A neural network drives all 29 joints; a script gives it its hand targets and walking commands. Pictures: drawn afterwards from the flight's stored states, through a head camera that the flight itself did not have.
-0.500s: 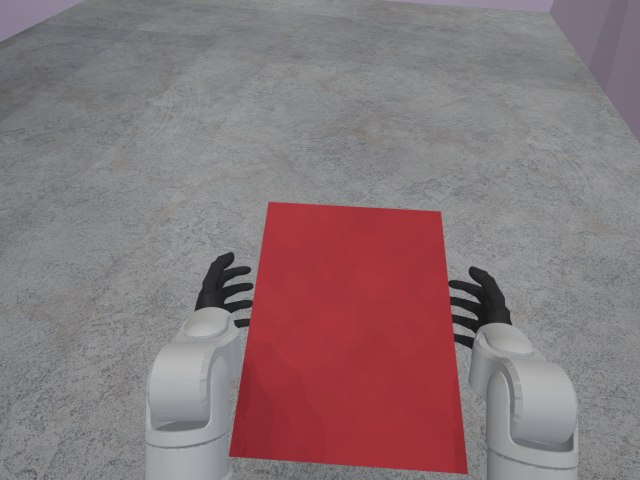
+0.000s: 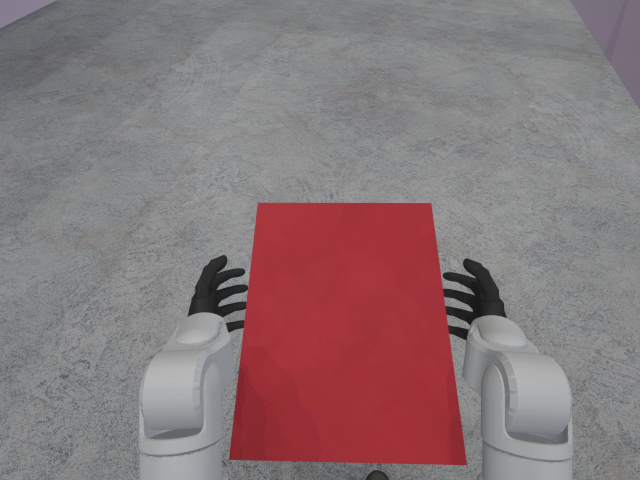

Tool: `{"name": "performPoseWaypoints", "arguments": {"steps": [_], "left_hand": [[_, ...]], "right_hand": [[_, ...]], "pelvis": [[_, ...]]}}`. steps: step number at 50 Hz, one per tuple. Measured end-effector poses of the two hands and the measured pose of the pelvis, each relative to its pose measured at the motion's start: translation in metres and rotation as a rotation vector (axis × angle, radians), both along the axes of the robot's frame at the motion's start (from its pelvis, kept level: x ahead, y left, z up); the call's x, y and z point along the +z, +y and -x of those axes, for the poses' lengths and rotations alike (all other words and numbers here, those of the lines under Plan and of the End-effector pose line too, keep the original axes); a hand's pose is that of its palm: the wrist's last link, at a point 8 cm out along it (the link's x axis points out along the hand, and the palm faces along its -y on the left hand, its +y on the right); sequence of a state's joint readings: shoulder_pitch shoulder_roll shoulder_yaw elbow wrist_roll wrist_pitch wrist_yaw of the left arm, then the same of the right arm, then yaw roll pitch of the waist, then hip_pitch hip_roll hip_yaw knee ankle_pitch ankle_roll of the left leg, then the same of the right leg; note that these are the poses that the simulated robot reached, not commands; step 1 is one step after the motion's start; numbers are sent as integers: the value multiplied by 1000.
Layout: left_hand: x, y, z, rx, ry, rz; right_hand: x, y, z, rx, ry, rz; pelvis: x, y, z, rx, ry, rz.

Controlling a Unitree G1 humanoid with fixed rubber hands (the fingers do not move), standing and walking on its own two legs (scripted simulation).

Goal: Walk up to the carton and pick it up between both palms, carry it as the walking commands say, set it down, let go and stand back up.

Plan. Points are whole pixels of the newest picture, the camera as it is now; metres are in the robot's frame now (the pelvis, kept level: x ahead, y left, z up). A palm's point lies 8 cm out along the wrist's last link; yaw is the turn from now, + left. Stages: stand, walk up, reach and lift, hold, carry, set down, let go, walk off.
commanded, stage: carry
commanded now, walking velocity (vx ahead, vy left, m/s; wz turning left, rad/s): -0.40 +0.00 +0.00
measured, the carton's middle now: (343, 331) +0.30 +0.00 +0.02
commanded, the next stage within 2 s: none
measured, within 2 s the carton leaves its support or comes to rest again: neither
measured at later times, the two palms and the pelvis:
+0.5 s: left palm out of the picture +0.01 +0.12 +0.11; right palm out of the picture -0.03 -0.17 +0.09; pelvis -0.27 +0.00 +0.01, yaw -4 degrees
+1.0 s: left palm out of the picture -0.27 +0.20 +0.09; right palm out of the picture -0.27 -0.10 +0.11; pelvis -0.52 +0.04 +0.01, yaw +1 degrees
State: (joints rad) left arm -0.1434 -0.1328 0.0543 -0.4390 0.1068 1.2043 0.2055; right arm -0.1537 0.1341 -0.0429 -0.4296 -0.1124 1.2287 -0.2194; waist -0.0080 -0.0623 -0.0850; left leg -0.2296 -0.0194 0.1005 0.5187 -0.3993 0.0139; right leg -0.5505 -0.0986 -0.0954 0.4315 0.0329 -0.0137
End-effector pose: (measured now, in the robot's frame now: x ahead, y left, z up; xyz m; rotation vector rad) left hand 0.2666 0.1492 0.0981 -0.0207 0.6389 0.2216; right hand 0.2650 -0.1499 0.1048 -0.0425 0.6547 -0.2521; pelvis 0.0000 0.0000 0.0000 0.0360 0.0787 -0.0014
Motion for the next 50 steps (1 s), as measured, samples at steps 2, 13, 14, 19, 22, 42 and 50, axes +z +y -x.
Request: {"name": "performPoseWaypoints", "arguments": {"steps": [2,13,14,19,22,42,50], "left_hand": [[-7,13,30,14,35,13],[14,28,135,13,-12,27],[17,25,143,6,-18,21],[19,4,187,-39,-14,-16],[14,-13,220,-69,-5,-45],[6,17,439,-12,-2,-11],[-4,55,541,30,58,37]], "right_hand": [[-4,12,25,22,35,11],[15,28,135,17,-1,24],[16,25,145,8,-7,21],[9,5,205,-40,-3,-7],[-5,-11,247,-69,6,-37],[4,17,442,-12,0,-9],[1,55,532,46,67,25]], "pelvis": [[3,8,22,1,-10,11],[13,21,131,-5,-18,94],[13,21,141,-9,-14,94],[9,14,195,-35,5,87],[3,7,233,-50,1,84],[5,21,441,-6,1,-1],[14,42,525,15,-31,74]]}}
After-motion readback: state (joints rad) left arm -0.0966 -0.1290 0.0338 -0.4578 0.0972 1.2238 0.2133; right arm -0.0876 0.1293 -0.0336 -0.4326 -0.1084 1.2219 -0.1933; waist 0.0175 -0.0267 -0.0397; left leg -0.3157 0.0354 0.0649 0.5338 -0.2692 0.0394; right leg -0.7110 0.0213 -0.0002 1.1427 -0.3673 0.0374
